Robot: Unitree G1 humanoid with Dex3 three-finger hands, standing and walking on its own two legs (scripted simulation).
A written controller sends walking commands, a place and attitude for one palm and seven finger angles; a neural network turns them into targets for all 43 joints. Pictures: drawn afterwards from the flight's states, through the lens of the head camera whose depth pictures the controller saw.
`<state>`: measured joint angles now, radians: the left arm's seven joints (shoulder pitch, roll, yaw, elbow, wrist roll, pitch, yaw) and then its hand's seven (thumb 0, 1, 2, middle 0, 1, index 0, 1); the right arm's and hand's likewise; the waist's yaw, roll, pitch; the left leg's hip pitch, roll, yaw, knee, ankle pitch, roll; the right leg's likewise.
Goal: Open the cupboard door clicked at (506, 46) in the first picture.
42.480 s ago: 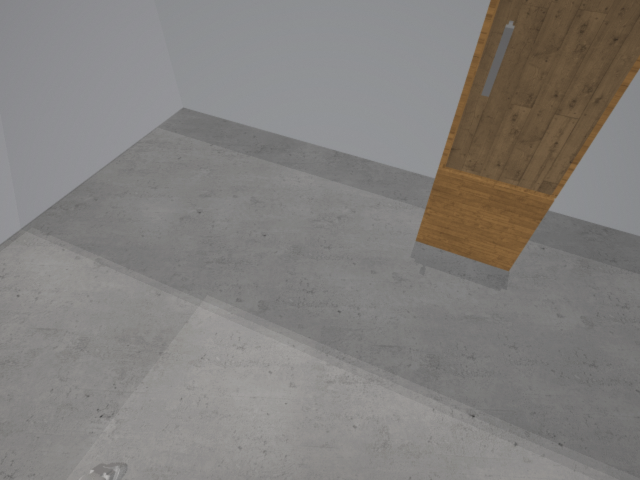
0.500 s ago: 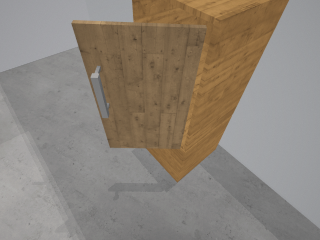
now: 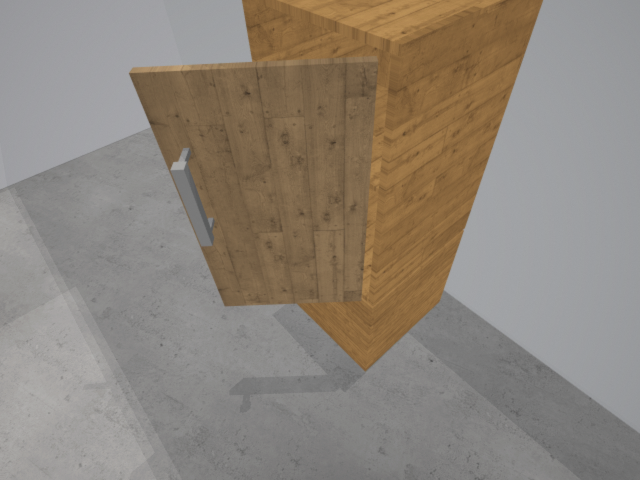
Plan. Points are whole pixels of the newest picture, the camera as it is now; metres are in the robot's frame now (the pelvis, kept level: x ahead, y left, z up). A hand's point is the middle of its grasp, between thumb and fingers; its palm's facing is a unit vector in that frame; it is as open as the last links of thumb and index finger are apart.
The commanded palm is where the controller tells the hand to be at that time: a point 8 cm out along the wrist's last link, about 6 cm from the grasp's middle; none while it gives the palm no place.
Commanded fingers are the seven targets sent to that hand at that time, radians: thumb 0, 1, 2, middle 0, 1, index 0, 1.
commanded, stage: come to a stop and stand still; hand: left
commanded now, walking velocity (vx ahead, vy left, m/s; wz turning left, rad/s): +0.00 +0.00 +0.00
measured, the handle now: (197, 199) +0.54 +0.24 +0.04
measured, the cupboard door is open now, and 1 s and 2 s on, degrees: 50 50 50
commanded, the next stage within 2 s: look again from close up in 0.08 s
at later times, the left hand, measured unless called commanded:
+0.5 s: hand out of the picture +0.02 +0.15 -0.17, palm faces +0.01 -0.98 -0.19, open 7.3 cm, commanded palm none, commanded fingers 0.00 0.90 0.90 -0.20 -0.30 -0.20 -0.30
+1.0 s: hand (199, 395) +0.22 +0.17 -0.01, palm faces +0.18 -0.98 -0.04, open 7.7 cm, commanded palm +0.14 +0.22 -0.05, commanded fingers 0.00 0.60 0.77 -0.22 -0.50 -0.22 -0.50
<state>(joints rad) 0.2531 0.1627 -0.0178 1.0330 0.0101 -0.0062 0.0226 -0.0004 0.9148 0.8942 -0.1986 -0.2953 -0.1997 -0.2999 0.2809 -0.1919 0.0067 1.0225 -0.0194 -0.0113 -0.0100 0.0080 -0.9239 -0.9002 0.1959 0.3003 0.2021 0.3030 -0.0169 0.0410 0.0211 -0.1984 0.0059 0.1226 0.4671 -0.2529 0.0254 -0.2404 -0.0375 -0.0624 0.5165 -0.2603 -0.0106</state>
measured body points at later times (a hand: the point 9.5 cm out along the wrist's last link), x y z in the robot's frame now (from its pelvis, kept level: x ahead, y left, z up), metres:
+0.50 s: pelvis +0.02 -0.02 +0.00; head +0.04 -0.03 +0.45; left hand +0.02 +0.20 -0.15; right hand +0.02 -0.23 -0.16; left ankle +0.00 +0.10 -0.74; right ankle +0.01 -0.11 -0.74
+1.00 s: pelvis +0.00 -0.02 -0.03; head +0.03 -0.03 +0.42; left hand +0.21 +0.22 +0.00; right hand +0.16 -0.28 -0.12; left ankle +0.00 +0.10 -0.74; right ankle +0.01 -0.11 -0.74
